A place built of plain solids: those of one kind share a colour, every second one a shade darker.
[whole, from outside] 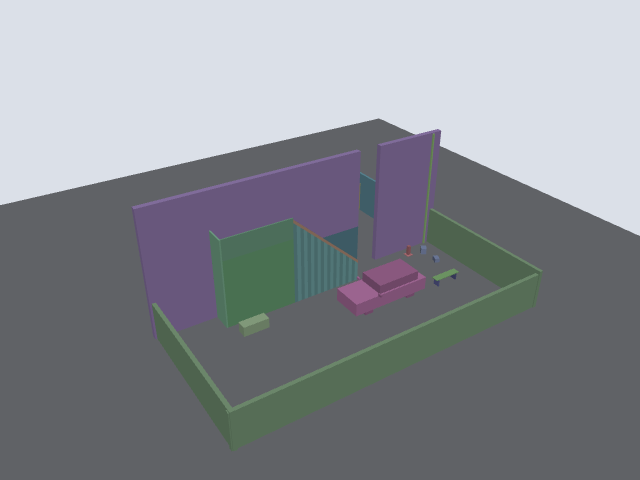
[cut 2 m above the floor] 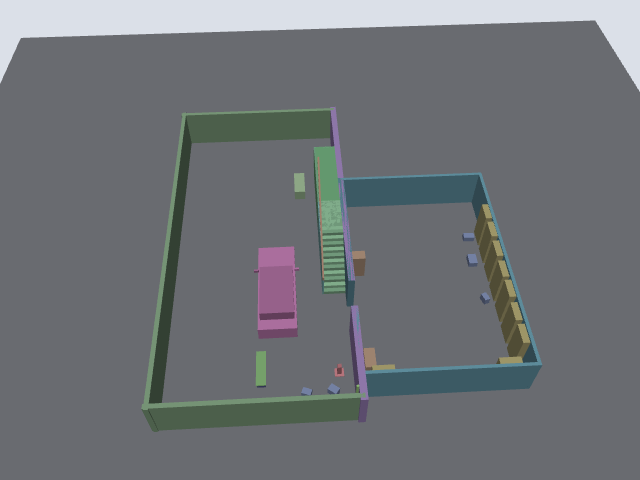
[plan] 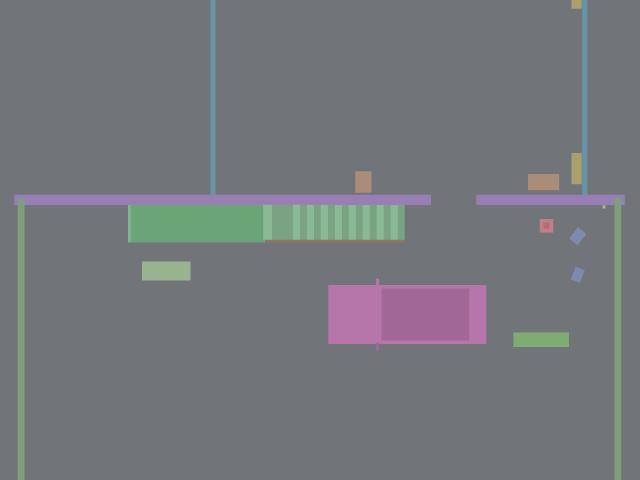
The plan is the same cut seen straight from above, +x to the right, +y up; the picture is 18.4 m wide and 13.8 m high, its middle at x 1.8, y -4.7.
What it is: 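The rear of a town building of two storeys with an external escape stair; a paved yard 17.1 x 8.0 m; from a top landing at the upper floor's door, 3.84 m over the yard, a stair of 21 risers of 0.183 m and treads of 0.201 m, 1.00 m clear, one straight flight along the facade, without a landing, down to the yard; at the flights' free sides three rails on posts, round the landings guards of upright bars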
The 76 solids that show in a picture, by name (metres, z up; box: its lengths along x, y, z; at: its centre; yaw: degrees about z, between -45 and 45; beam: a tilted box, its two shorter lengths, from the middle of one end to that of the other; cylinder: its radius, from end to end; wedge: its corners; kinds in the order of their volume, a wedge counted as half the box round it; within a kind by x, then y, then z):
{
 "stair_step_1": {"box": [0.25, 1.02, 3.71], "at": [0.29, -4.2, 1.8]},
 "stair_step_2": {"box": [0.65, 1.02, 3.34], "at": [0.5, -4.2, 1.62]},
 "stair_step_3": {"box": [0.85, 1.02, 3.16], "at": [0.6, -4.2, 1.53]},
 "stair_step_4": {"box": [1.05, 1.02, 2.98], "at": [0.7, -4.2, 1.44]},
 "stair_step_5": {"box": [1.26, 1.02, 2.79], "at": [0.8, -4.2, 1.35]},
 "stair_step_6": {"box": [1.46, 1.02, 2.61], "at": [0.9, -4.2, 1.26]},
 "stair_step_7": {"box": [1.66, 1.02, 2.43], "at": [1.0, -4.2, 1.16]},
 "stair_step_8": {"box": [1.86, 1.02, 2.25], "at": [1.1, -4.2, 1.07]},
 "stair_step_9": {"box": [2.06, 1.02, 2.06], "at": [1.2, -4.2, 0.98]},
 "stair_step_10": {"box": [2.26, 1.02, 1.88], "at": [1.3, -4.2, 0.89]},
 "stair_step_11": {"box": [2.46, 1.02, 1.7], "at": [1.4, -4.2, 0.8]},
 "stair_step_12": {"box": [2.66, 1.02, 1.51], "at": [1.5, -4.2, 0.71]},
 "stair_step_13": {"box": [2.86, 1.02, 1.33], "at": [1.6, -4.2, 0.62]},
 "stair_step_14": {"box": [3.06, 1.02, 1.15], "at": [1.7, -4.2, 0.52]},
 "stair_step_15": {"box": [3.27, 1.02, 0.96], "at": [1.8, -4.2, 0.43]},
 "stair_step_16": {"box": [3.47, 1.02, 0.78], "at": [1.9, -4.2, 0.34]},
 "stair_step_17": {"box": [3.67, 1.02, 0.6], "at": [2.0, -4.2, 0.25]},
 "stair_step_18": {"box": [3.87, 1.02, 0.42], "at": [2.1, -4.2, 0.16]},
 "stair_step_19": {"box": [4.07, 1.02, 0.23], "at": [2.2, -4.2, 0.07]},
 "facade_1": {"box": [11.98, 0.3, 7.09], "at": [-1.0, -3.54, 3.5]},
 "facade_2": {"box": [4.27, 0.3, 7.09], "at": [8.43, -3.54, 3.5]},
 "wall_1": {"box": [0.15, 7.09, 2.67], "at": [-1.27, 0.0, 1.28]},
 "wall_2": {"box": [6.34, 0.3, 2.67], "at": [1.82, -3.54, 1.28]},
 "wall_3": {"box": [10.84, 0.15, 2.67], "at": [4.07, 3.47, 1.28]},
 "wall_4": {"box": [3.2, 0.3, 2.67], "at": [7.89, -3.54, 1.28]},
 "wall_5": {"box": [0.15, 7.09, 2.67], "at": [9.41, 0.0, 1.28]},
 "paving_1": {"box": [3.94, 1.09, 3.89], "at": [-1.75, -4.23, 1.9]},
 "boundary_1": {"box": [0.2, 8.4, 2.12], "at": [-6.79, -7.7, 1.01]},
 "boundary_2": {"box": [17.45, 0.2, 2.06], "at": [1.79, -11.74, 0.98]},
 "boundary_3": {"box": [0.2, 8.4, 2.26], "at": [10.36, -7.7, 1.08]},
 "car_1": {"box": [4.55, 1.7, 0.72], "at": [4.31, -6.84, 0.54]},
 "car_2": {"box": [2.52, 1.5, 0.51], "at": [4.83, -6.84, 1.15]},
 "shelf_1": {"box": [0.9, 0.3, 2.07], "at": [1.28, 3.23, 0.98]},
 "shelf_2": {"box": [0.9, 0.3, 2.06], "at": [2.39, 3.23, 0.98]},
 "shelf_3": {"box": [0.9, 0.3, 2.01], "at": [3.51, 3.23, 0.95]},
 "shelf_4": {"box": [0.9, 0.3, 1.95], "at": [4.63, 3.23, 0.93]},
 "shelf_5": {"box": [0.9, 0.3, 2.02], "at": [5.75, 3.23, 0.96]},
 "shelf_6": {"box": [0.9, 0.3, 1.93], "at": [6.86, 3.23, 0.92]},
 "shelf_7": {"box": [0.9, 0.3, 1.99], "at": [7.98, 3.23, 0.94]},
 "shelf_8": {"box": [0.3, 0.9, 1.86], "at": [9.18, -2.65, 0.88]},
 "shelf_9": {"box": [0.3, 0.9, 1.99], "at": [9.18, 2.4, 0.94]},
 "rim_guard_1": {"box": [0.08, 1.08, 5.04], "at": [-3.68, -4.24, 2.47]},
 "rim_guard_2": {"box": [3.94, 0.08, 5.04], "at": [-1.75, -4.74, 2.47]},
 "guard_run_1": {"box": [0.21, 0.08, 4.78], "at": [0.31, -4.74, 2.34]},
 "guard_run_2": {"box": [0.21, 0.08, 4.6], "at": [0.52, -4.74, 2.25]},
 "guard_run_3": {"box": [0.21, 0.08, 4.41], "at": [0.72, -4.74, 2.16]},
 "guard_run_4": {"box": [0.21, 0.08, 4.23], "at": [0.92, -4.74, 2.07]},
 "guard_run_5": {"box": [0.21, 0.08, 4.05], "at": [1.12, -4.74, 1.97]},
 "guard_run_6": {"box": [0.21, 0.08, 3.87], "at": [1.32, -4.74, 1.88]},
 "guard_run_7": {"box": [0.21, 0.08, 3.68], "at": [1.52, -4.74, 1.79]},
 "guard_run_8": {"box": [0.21, 0.08, 3.5], "at": [1.72, -4.74, 1.7]},
 "guard_run_9": {"box": [0.21, 0.08, 3.32], "at": [1.92, -4.74, 1.61]},
 "guard_run_10": {"box": [0.21, 0.08, 3.13], "at": [2.12, -4.74, 1.52]},
 "guard_run_11": {"box": [0.21, 0.08, 2.95], "at": [2.32, -4.74, 1.43]},
 "guard_run_12": {"box": [0.21, 0.08, 2.77], "at": [2.53, -4.74, 1.33]},
 "guard_run_13": {"box": [0.21, 0.08, 2.58], "at": [2.73, -4.74, 1.24]},
 "guard_run_14": {"box": [0.21, 0.08, 2.4], "at": [2.93, -4.74, 1.15]},
 "guard_run_15": {"box": [0.21, 0.08, 2.22], "at": [3.13, -4.74, 1.06]},
 "guard_run_16": {"box": [0.21, 0.08, 2.04], "at": [3.33, -4.74, 0.97]},
 "guard_run_17": {"box": [0.21, 0.08, 1.85], "at": [3.53, -4.74, 0.88]},
 "guard_run_18": {"box": [0.21, 0.08, 1.67], "at": [3.73, -4.74, 0.78]},
 "guard_run_19": {"box": [0.21, 0.08, 1.49], "at": [3.93, -4.74, 0.69]},
 "guard_run_20": {"box": [0.21, 0.08, 1.3], "at": [4.13, -4.74, 0.6]},
 "filing_cabinet_1": {"box": [0.47, 0.62, 1.37], "at": [3.05, -3.04, 0.64]},
 "filing_cabinet_2": {"box": [0.9, 0.47, 1.07], "at": [8.23, -3.04, 0.48]},
 "guard_run_top_1": {"wedge": [[0.22, -4.78, 4.73], [0.22, -4.78, 4.91], [0.22, -4.7, 4.73], [0.22, -4.7, 4.91], [4.24, -4.78, 1.07], [4.24, -4.78, 1.25], [4.24, -4.7, 1.07], [4.24, -4.7, 1.25]]},
 "planter_box_1": {"box": [1.4, 0.55, 0.6], "at": [-2.62, -5.59, 0.25]},
 "box_cardboard_1": {"box": [0.31, 0.52, 0.31], "at": [1.28, 2.68, 0.11], "yaw": -2.8},
 "box_cardboard_2": {"box": [0.57, 0.41, 0.33], "at": [2.75, 2.55, 0.12], "yaw": -0.3},
 "box_cardboard_3": {"box": [0.39, 0.26, 0.38], "at": [5.0, 2.67, 0.14], "yaw": 19.3},
 "box_cardboard_4": {"box": [0.28, 0.39, 0.29], "at": [9.21, -5.7, 0.1], "yaw": -20.4},
 "box_cardboard_5": {"box": [0.32, 0.42, 0.4], "at": [9.21, -4.59, 0.15], "yaw": -37.7},
 "downpipe_1": {"box": [0.09, 0.1, 7.04], "at": [9.96, -3.75, 3.47]},
 "bench_seat_1": {"box": [1.6, 0.42, 0.05], "at": [8.16, -7.57, 0.42]},
 "traffic_cone_1": {"box": [0.4, 0.4, 0.08], "at": [8.31, -4.29, -0.01]},
 "traffic_cone_2": {"box": [0.18, 0.18, 0.56], "at": [8.31, -4.29, 0.31]}
}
